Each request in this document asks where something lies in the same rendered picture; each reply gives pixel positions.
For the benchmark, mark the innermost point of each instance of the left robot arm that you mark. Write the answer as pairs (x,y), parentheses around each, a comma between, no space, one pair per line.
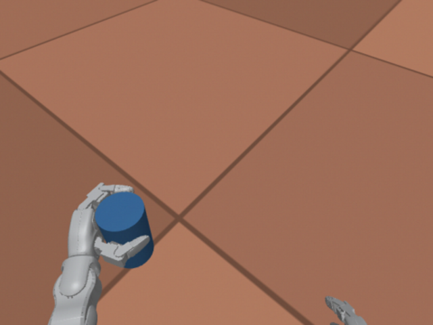
(77,291)

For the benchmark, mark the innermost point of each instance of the left robot hand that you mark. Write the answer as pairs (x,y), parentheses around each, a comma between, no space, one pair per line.
(85,237)

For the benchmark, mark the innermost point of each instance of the can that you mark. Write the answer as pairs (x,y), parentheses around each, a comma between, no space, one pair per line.
(121,217)

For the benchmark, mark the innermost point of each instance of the right robot hand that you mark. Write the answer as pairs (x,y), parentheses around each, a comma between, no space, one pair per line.
(345,312)

